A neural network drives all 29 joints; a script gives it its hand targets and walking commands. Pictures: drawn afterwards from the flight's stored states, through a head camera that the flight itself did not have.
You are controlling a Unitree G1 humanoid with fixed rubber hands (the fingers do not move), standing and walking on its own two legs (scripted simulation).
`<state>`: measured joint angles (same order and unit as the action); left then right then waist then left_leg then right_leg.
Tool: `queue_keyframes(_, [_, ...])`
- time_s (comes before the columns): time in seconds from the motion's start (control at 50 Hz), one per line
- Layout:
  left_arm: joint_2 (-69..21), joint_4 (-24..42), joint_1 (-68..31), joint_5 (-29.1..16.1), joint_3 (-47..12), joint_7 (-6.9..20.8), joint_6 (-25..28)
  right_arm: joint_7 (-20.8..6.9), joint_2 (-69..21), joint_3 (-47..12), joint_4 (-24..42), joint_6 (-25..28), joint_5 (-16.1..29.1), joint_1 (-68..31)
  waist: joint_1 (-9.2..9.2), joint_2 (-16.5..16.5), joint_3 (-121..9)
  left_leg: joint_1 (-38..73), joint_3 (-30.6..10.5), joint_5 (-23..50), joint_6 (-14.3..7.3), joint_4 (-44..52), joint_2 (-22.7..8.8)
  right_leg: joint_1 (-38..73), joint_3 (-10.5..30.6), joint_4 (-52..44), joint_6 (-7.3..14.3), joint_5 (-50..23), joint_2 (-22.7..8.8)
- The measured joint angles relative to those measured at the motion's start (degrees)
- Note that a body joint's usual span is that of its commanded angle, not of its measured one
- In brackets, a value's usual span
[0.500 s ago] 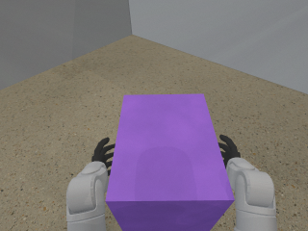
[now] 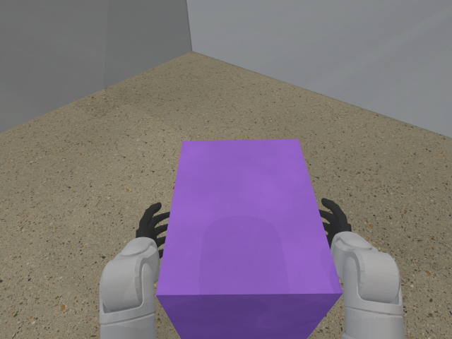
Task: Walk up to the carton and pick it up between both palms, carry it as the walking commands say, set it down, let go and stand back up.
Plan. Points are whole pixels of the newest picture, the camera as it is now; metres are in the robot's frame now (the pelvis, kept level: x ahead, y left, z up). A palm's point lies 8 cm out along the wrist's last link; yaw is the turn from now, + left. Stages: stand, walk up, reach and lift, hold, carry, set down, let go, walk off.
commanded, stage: carry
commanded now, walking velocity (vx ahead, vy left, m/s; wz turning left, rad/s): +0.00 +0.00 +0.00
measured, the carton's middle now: (241, 243) +0.30 +0.00 +0.01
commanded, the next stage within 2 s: hold in 1.14 s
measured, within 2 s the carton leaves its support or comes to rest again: neither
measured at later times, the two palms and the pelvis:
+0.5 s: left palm (150, 249) +0.26 +0.15 +0.07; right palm (339, 244) +0.26 -0.16 +0.07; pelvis +0.00 +0.00 +0.00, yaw +0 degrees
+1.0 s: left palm (149, 250) +0.25 +0.16 +0.07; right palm (338, 245) +0.26 -0.16 +0.07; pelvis -0.01 +0.00 +0.00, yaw +0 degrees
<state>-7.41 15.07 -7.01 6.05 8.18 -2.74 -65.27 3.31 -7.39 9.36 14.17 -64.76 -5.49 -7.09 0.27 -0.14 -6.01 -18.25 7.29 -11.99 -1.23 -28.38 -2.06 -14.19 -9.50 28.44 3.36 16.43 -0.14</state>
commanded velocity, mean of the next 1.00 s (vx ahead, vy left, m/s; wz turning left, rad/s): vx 0.00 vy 0.00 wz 0.00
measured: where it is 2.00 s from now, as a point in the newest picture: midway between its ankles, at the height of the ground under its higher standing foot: outside the picture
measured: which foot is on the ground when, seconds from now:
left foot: down 0.00-1.00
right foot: down 0.00-1.00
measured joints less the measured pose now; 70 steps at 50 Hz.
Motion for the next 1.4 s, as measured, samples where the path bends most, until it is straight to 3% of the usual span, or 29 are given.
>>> queue_keyframes(0.48, [0.02,-2.71,0.23,0.18,0.28,0.53,3.74,-0.41,0.02,-0.05,-2.61,3.64,-0.42,0.23,0.16,-0.06,0.36,-0.38,-0.34,0.37,0.33,-0.02,-0.19,-0.47,-0.18,0.28,0.33,-0.11,0.12])
queue_keyframes(1.14, [0.02,-3.27,0.18,0.33,0.30,0.78,4.73,-0.67,0.04,-0.12,-2.99,4.72,-0.69,0.45,0.25,-0.11,0.40,-0.72,-0.66,0.80,0.21,0.19,0.09,-0.93,-0.27,0.51,0.17,-0.28,-0.22])
queue_keyframes(1.22, [0.27,-18.43,-3.16,4.44,3.47,3.76,16.78,-3.76,-0.14,2.10,-19.42,16.77,-5.65,-4.14,-0.52,-0.37,6.22,5.28,-3.23,1.57,-0.38,2.44,2.18,4.23,3.36,-0.71,0.66,-1.00,1.08])
queue_keyframes(1.3, [0.72,-17.24,0.28,3.80,1.81,3.71,21.83,-2.60,0.96,-0.93,-18.79,22.67,-3.64,0.00,0.81,-0.40,8.05,7.02,-4.92,1.81,0.79,3.60,2.58,4.70,6.34,-0.95,0.40,-1.66,1.95])
queue_keyframes(1.36, [0.02,-16.46,0.92,3.90,2.04,3.70,23.06,-2.19,1.75,-1.78,-18.43,24.02,-2.55,0.62,3.20,0.04,7.89,7.69,-6.11,1.80,1.14,4.08,2.66,4.71,8.81,-1.57,0.41,-2.59,3.06])
queue_keyframes(1.4, [0.14,-17.41,-0.05,4.25,2.73,3.91,23.26,-2.19,1.41,-1.20,-20.01,24.50,-2.69,-0.65,3.76,0.14,7.73,8.07,-6.20,1.87,0.90,4.17,2.63,5.03,9.46,-1.87,0.41,-2.99,3.38])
